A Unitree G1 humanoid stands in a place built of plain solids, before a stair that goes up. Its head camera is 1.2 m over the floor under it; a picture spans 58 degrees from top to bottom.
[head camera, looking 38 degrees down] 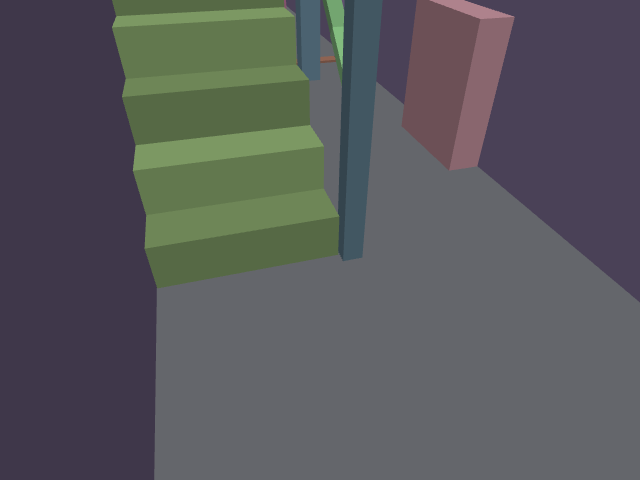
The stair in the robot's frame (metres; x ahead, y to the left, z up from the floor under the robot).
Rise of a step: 0.20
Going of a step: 0.22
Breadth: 0.75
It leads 16 degrees to the left of straight ahead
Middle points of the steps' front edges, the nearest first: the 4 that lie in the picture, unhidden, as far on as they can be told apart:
1.33 0.28 0.20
1.55 0.34 0.40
1.76 0.41 0.61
1.98 0.47 0.81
